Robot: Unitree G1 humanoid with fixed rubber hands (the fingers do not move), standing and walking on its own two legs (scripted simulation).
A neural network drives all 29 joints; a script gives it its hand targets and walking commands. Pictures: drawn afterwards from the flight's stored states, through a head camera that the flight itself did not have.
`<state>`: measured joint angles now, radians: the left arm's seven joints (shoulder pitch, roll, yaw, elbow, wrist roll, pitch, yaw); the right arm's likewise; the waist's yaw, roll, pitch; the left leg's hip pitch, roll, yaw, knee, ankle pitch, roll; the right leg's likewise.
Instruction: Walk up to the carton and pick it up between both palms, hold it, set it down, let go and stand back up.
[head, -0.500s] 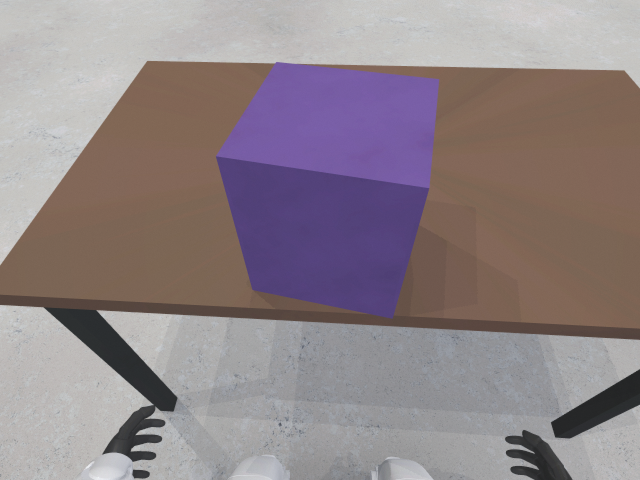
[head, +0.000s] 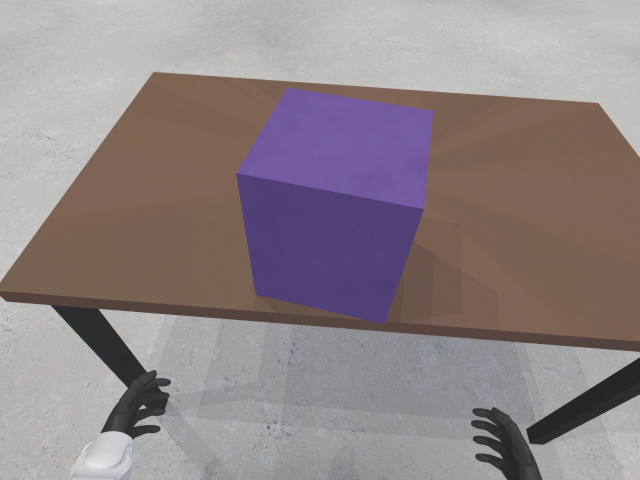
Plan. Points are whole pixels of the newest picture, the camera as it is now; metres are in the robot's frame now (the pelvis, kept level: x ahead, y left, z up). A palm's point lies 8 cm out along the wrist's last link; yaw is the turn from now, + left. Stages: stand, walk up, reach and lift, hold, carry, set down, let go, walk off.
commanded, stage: reach and lift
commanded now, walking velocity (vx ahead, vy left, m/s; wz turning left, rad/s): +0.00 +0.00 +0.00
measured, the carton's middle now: (337, 209) +0.47 -0.01 +0.06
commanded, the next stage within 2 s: none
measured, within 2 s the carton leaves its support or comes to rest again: neither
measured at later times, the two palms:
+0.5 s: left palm (120, 396) +0.21 +0.24 +0.00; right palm (519, 426) +0.19 -0.22 +0.01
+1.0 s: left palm (125, 351) +0.24 +0.24 +0.05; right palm (508, 377) +0.23 -0.20 +0.05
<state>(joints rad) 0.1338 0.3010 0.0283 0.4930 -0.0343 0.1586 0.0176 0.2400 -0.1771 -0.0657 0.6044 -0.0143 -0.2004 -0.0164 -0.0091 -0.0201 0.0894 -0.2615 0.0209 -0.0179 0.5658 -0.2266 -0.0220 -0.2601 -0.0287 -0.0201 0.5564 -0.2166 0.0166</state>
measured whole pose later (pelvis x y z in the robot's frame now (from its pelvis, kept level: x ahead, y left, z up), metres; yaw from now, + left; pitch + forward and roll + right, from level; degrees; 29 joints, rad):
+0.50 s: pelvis -0.01 +0.00 +0.00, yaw +0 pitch -5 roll +0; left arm 0.15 0.32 0.03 0.22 -0.25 0.18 0.01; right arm 0.29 -0.09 -0.07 0.10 0.00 0.07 -0.11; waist 0.01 -0.02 0.06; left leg -0.25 0.02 -0.02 0.52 -0.20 -0.01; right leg -0.25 -0.03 -0.02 0.53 -0.19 0.01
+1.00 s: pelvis +0.02 +0.00 +0.01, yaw +0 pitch -3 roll +0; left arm 0.17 0.36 0.00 -0.01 -0.37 0.22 0.02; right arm 0.30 -0.05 -0.07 -0.18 0.04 0.24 -0.14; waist 0.02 0.01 0.06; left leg -0.24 0.02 -0.02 0.49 -0.21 -0.02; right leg -0.24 -0.03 -0.02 0.48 -0.20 0.02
